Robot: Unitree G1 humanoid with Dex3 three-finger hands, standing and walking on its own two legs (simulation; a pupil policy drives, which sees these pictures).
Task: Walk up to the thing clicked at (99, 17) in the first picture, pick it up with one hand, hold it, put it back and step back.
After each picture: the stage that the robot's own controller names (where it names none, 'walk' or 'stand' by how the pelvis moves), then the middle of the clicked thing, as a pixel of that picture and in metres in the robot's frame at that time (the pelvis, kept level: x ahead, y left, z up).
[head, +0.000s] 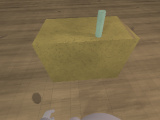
stand; (99, 24) +0.88 -0.01 +0.14
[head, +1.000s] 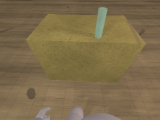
rise first; (100, 24) +0.79 +0.03 +0.17
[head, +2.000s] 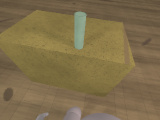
rise first; (79, 32) +0.57 +0.18 +0.18
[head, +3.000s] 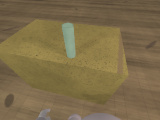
stand; (69, 42) +0.51 +0.22 +0.16
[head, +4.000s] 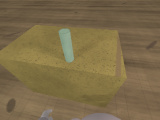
stand; (67, 47) +0.49 +0.23 +0.14
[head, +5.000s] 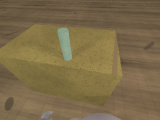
stand; (65, 46) +0.51 +0.24 +0.14
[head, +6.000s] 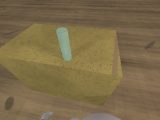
stand; (65, 46) +0.50 +0.25 +0.14
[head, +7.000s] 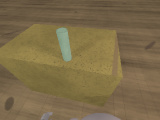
stand; (65, 46) +0.50 +0.25 +0.14
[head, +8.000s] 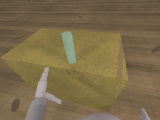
rise first; (69, 49) +0.48 +0.24 +0.14
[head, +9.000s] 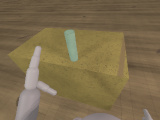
go down; (72, 47) +0.51 +0.24 +0.15
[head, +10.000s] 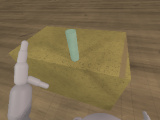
go down; (73, 46) +0.50 +0.23 +0.15
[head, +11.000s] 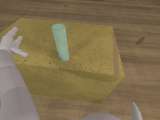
go down; (62, 45) +0.48 +0.22 +0.16
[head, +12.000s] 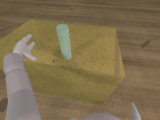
close in; (65, 44) +0.50 +0.22 +0.16
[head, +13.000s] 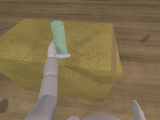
close; (60, 42) +0.50 +0.24 +0.17
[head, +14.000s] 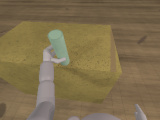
lift; (61, 50) +0.41 +0.21 +0.18
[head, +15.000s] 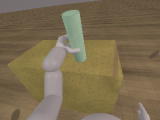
lift; (76, 40) +0.33 +0.11 +0.35
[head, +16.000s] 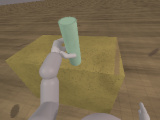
hold; (72, 45) +0.33 +0.14 +0.31
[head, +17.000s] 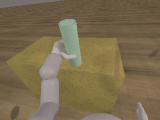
hold; (72, 47) +0.32 +0.14 +0.31
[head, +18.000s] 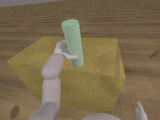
crouch; (74, 47) +0.32 +0.13 +0.31
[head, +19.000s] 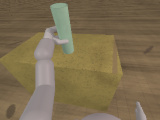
crouch; (64, 32) +0.40 +0.18 +0.34
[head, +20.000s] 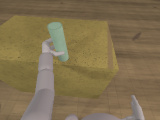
lower; (60, 44) +0.46 +0.20 +0.17
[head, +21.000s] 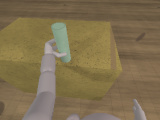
lower; (63, 45) +0.45 +0.20 +0.18
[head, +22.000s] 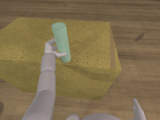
lower; (63, 45) +0.45 +0.20 +0.18
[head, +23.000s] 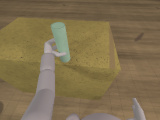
lower; (62, 45) +0.46 +0.20 +0.18
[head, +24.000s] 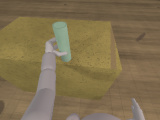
loosen; (63, 44) +0.46 +0.20 +0.18
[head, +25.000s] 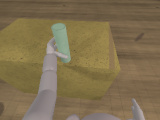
withdraw; (62, 46) +0.45 +0.20 +0.18
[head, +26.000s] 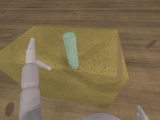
sink last; (71, 52) +0.43 +0.18 +0.16
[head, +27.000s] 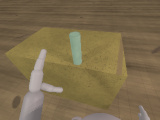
stand; (76, 50) +0.47 +0.19 +0.15
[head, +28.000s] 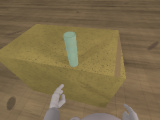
stand; (72, 51) +0.44 +0.19 +0.15
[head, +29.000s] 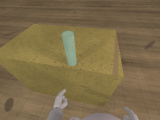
stand; (70, 50) +0.45 +0.20 +0.15
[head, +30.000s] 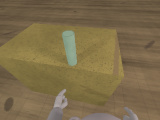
stand; (70, 50) +0.45 +0.20 +0.15
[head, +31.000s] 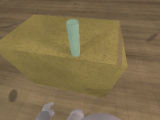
walk; (74, 40) +0.51 +0.17 +0.16
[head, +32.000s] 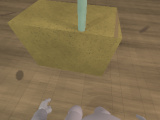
walk; (81, 16) +0.79 +0.17 +0.16
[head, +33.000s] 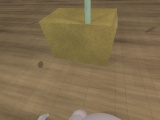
stand; (87, 12) +1.15 +0.19 +0.16
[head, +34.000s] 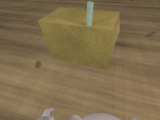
stand; (89, 14) +1.10 +0.14 +0.15
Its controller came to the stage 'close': yes
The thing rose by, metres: 0.20
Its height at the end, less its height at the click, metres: +0.00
